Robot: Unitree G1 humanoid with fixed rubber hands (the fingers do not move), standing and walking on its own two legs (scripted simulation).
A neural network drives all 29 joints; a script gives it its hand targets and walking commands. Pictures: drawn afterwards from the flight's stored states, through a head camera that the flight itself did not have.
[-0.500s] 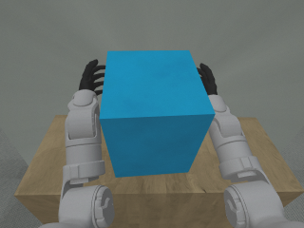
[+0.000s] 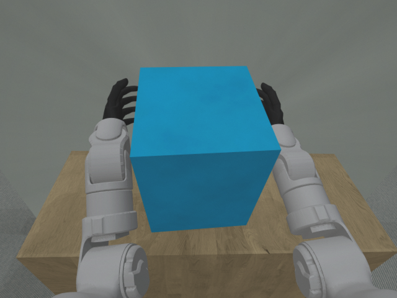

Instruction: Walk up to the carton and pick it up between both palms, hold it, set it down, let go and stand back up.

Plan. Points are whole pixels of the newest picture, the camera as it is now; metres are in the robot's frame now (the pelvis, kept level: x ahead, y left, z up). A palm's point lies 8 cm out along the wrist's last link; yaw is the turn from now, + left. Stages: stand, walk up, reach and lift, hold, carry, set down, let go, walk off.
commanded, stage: hold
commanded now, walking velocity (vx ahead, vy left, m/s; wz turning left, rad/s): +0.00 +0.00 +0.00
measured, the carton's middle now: (197, 152) +0.35 +0.00 +0.15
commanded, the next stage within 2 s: none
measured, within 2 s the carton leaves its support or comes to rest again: neither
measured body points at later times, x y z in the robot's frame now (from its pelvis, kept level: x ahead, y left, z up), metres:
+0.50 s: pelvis -0.01 +0.00 +0.00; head -0.05 +0.03 +0.45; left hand +0.38 +0.15 +0.21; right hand +0.38 -0.14 +0.21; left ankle +0.00 +0.11 -0.75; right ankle +0.02 -0.11 -0.75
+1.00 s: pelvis -0.01 +0.00 +0.00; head -0.05 +0.03 +0.45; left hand +0.38 +0.16 +0.21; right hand +0.38 -0.14 +0.21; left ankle +0.00 +0.11 -0.75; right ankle +0.02 -0.11 -0.75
